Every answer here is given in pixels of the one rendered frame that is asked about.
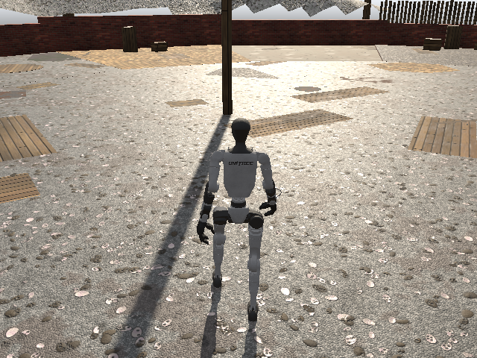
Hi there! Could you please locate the left robot upper arm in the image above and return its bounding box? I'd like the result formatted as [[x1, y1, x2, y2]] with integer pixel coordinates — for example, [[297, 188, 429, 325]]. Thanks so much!
[[207, 150, 225, 193]]

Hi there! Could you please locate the right robot upper arm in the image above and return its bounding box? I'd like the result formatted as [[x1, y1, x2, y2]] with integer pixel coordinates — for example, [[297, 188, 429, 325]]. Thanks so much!
[[255, 150, 274, 189]]

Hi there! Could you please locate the right robot hand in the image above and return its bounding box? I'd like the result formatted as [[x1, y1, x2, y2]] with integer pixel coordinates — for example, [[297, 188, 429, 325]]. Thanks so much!
[[259, 202, 277, 216]]

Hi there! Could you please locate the robot right foot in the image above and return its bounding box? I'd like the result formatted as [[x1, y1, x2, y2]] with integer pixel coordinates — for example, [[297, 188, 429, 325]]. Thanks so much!
[[247, 301, 259, 322]]

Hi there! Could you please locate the left robot hand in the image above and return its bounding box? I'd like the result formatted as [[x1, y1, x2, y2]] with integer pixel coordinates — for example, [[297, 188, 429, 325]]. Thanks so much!
[[197, 220, 215, 245]]

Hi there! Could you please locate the left robot forearm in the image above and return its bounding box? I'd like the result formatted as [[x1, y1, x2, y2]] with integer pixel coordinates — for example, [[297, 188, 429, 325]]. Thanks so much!
[[199, 181, 215, 222]]

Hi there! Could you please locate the right robot forearm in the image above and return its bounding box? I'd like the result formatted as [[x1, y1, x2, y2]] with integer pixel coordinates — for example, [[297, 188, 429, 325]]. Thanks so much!
[[265, 178, 277, 205]]

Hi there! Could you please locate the robot left shin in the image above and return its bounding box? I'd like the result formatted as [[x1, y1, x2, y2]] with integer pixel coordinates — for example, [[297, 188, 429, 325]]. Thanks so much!
[[213, 233, 224, 278]]

